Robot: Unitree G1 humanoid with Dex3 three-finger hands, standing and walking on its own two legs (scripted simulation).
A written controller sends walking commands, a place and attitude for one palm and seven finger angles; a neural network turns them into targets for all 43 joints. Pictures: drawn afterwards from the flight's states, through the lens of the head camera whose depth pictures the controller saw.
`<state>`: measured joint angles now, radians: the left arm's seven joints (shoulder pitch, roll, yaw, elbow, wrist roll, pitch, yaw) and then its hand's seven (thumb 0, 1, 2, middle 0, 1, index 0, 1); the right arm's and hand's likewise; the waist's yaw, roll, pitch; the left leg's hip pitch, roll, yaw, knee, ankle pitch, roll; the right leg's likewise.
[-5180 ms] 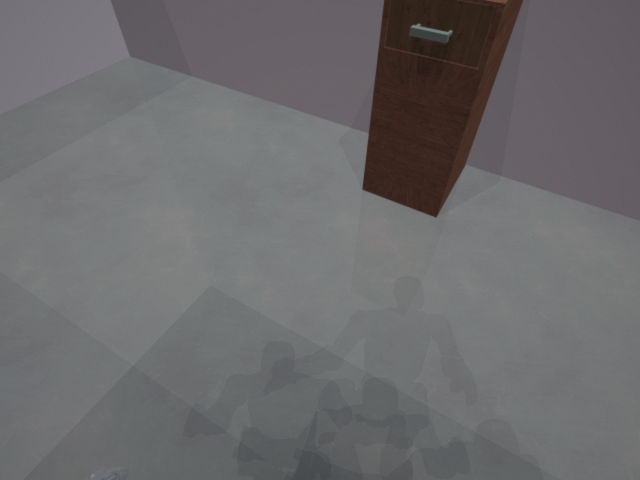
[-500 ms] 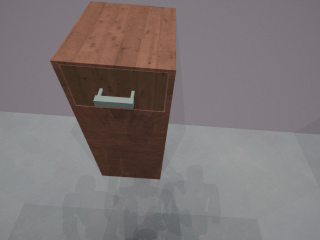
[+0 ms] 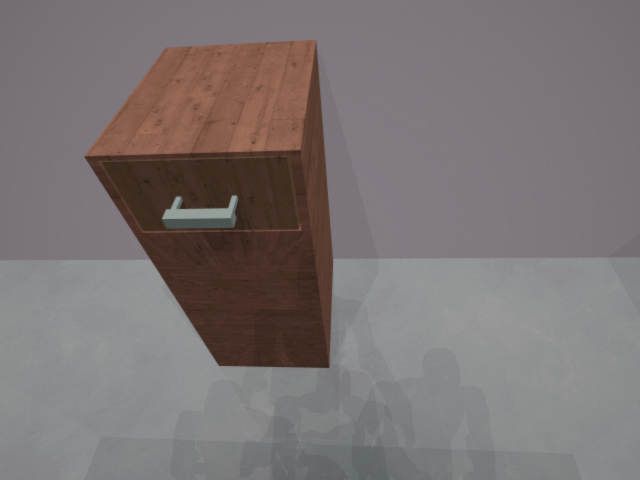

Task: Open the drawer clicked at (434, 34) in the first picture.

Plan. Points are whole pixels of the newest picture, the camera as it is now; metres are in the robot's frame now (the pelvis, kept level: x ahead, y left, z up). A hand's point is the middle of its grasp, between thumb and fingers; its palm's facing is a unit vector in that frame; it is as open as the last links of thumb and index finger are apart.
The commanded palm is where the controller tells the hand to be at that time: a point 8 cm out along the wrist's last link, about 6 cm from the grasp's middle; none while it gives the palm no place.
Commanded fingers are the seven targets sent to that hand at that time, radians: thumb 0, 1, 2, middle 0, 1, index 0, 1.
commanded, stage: come to a stop and stand still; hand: left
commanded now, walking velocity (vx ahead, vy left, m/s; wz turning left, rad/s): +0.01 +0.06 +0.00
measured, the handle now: (202, 209) +0.55 +0.26 -0.01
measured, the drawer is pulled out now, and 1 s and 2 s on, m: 0.00 0.00 0.00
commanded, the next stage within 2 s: look again from close up in 0.94 s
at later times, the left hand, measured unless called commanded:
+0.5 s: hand out of the picture +0.00 +0.22 -0.19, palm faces +0.05 -0.99 -0.16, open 7.4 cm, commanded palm none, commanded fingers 0.00 0.90 0.90 -0.20 -0.30 -0.20 -0.30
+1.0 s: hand out of the picture +0.03 +0.22 -0.18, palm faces +0.03 -0.98 -0.20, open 7.3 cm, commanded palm none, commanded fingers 0.00 0.90 0.90 -0.20 -0.30 -0.20 -0.30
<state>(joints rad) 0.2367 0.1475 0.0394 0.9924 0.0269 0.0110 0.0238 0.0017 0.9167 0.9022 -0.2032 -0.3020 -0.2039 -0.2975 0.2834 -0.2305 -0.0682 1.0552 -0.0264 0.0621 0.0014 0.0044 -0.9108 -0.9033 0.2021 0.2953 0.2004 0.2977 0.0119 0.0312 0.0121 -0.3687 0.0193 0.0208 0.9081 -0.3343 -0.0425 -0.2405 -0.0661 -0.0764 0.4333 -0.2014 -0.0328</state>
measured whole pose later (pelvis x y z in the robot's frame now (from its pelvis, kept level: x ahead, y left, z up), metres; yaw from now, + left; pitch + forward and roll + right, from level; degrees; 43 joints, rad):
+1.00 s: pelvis +0.03 +0.05 -0.01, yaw +0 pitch +0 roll +0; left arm 0.25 0.15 0.01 1.15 0.01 0.01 0.04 0.00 0.92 0.90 -0.20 -0.30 -0.20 -0.30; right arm 0.31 -0.12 0.00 1.16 -0.01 -0.02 -0.05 0.00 -0.91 -0.90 0.20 0.30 0.20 0.30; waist 0.00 0.01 0.03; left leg -0.06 0.03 0.05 0.40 -0.34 -0.01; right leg -0.19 -0.06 -0.06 0.44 -0.25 0.03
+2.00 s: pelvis -0.02 +0.02 -0.03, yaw -4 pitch +8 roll +3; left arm 0.39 0.29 -0.06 0.03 1.00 -0.06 0.39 0.00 0.71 0.81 -0.21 -0.43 -0.21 -0.43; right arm 0.08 -0.29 -0.07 0.55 -0.05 -0.05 0.02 0.01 -0.91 -0.90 0.20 0.30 0.20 0.30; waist 0.05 0.00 -0.11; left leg -0.41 0.05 0.12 0.68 -0.39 -0.03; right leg -0.60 -0.05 0.02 0.75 -0.29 -0.01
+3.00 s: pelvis -0.01 +0.04 -0.01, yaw +0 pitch +1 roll +1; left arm -0.03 0.45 -0.07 -0.01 0.96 0.07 0.09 0.00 -0.43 0.33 -0.32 -1.16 -0.32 -1.16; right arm 0.07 -0.25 0.00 0.60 -0.02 0.06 -0.03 0.01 -0.91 -0.90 0.20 0.30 0.20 0.30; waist 0.10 0.08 -0.01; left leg -0.15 0.02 0.05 0.44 -0.30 -0.01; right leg -0.29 -0.07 -0.06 0.49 -0.21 0.02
